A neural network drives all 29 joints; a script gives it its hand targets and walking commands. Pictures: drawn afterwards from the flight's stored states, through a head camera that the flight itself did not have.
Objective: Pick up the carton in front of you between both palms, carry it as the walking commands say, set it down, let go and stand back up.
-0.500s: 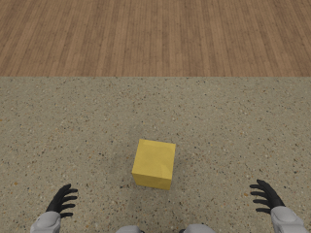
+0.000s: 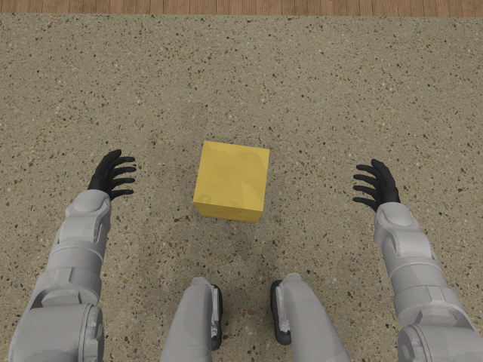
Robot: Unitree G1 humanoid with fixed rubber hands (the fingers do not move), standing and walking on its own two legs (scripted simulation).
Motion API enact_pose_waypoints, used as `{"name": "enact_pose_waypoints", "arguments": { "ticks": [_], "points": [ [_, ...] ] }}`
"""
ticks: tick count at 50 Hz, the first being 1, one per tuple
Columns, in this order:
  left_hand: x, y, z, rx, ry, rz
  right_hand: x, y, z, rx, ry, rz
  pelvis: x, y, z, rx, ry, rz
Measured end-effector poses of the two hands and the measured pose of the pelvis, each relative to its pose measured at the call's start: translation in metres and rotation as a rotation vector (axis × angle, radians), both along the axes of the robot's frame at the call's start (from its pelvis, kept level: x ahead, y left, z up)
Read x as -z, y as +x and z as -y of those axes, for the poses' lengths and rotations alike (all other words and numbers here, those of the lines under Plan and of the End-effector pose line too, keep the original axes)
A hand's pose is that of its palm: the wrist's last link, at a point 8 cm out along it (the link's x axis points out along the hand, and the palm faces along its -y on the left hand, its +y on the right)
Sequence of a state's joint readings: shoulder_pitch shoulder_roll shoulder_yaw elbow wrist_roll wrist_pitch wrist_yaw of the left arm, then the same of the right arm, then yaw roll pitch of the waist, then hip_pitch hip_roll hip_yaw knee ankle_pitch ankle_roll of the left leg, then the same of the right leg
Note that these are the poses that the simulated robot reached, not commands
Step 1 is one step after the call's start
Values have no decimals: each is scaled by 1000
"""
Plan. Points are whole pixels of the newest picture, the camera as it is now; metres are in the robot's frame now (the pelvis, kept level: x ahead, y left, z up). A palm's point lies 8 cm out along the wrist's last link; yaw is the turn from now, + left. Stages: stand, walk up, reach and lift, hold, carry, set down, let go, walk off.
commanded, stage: reach and lift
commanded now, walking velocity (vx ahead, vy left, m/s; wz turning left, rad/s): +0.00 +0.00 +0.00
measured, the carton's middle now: (232, 185) +0.51 +0.02 -0.57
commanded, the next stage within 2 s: none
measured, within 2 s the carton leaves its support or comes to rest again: neither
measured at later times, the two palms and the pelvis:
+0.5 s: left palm (140, 116) +0.55 +0.20 -0.14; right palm (327, 139) +0.49 -0.18 -0.14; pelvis -0.03 +0.01 -0.04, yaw +0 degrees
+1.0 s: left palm (165, 163) +0.53 +0.20 -0.37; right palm (301, 173) +0.48 -0.17 -0.36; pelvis -0.03 -0.01 -0.19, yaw -2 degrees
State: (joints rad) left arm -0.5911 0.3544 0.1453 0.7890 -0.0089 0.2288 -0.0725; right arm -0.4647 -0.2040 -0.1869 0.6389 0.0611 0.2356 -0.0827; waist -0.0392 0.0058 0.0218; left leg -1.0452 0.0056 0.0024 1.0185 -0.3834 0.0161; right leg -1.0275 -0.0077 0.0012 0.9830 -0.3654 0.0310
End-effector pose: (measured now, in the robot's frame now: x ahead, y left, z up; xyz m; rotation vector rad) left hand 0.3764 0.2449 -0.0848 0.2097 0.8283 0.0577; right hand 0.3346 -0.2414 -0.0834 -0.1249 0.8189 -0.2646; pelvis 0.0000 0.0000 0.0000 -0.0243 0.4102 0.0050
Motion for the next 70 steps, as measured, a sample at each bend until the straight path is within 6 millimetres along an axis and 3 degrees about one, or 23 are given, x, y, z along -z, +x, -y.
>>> {"name": "enact_pose_waypoints", "arguments": {
  "ticks": [8,13,21,27,32,37,43,49,56,63,70],
  "points": [
    [16,54,14,24,-38,35,17,47,-22,42,26,56,18,-36,-5,-4,-5,-93],
    [21,95,23,34,-71,67,25,83,-37,63,46,90,29,-48,-6,-11,-12,-153],
    [37,154,37,58,-115,125,46,134,-58,79,73,148,39,-45,-8,-19,-23,-266],
    [61,180,42,70,-120,150,67,157,-64,77,71,175,37,-28,-8,-16,-25,-350],
    [89,183,47,62,-128,143,93,159,-64,79,75,169,43,-13,-7,-12,-28,-425],
    [131,173,53,42,-132,114,134,151,-64,82,82,141,65,-6,-4,-14,-34,-491],
    [201,159,50,8,-113,101,201,146,-66,64,89,124,118,-10,2,-13,-41,-537],
    [272,154,42,-5,-90,125,268,148,-69,31,83,130,184,-29,9,-11,-46,-511],
    [327,155,45,7,-94,145,324,145,-65,40,84,129,250,-56,9,-2,-56,-406],
    [367,156,53,21,-110,113,366,143,-66,45,105,102,291,-74,5,8,-60,-302],
    [413,153,57,35,-103,79,411,141,-70,33,115,77,314,-76,0,16,-55,-215]
  ]
}}
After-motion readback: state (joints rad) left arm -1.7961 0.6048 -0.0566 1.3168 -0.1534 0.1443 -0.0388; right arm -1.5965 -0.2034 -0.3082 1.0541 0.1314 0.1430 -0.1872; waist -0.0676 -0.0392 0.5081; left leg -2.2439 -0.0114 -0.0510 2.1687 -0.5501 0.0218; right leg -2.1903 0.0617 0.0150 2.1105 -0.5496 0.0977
